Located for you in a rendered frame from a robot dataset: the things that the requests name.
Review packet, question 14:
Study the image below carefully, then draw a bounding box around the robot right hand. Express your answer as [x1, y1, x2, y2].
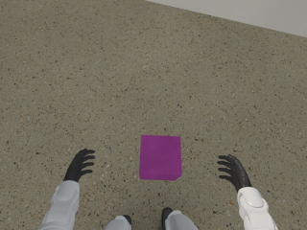
[217, 154, 252, 193]

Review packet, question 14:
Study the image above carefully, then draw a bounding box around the carton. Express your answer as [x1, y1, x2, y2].
[139, 134, 182, 181]

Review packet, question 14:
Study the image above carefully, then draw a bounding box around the robot left forearm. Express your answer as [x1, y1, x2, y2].
[38, 180, 80, 230]

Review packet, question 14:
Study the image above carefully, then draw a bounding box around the robot right forearm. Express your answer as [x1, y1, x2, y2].
[237, 187, 278, 230]

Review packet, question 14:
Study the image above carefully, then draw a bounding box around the right robot thigh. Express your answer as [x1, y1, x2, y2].
[165, 214, 199, 230]

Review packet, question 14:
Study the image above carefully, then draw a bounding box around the left robot shin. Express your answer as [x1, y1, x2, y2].
[115, 216, 127, 221]

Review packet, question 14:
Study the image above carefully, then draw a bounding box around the robot left hand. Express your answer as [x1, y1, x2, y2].
[63, 149, 95, 183]

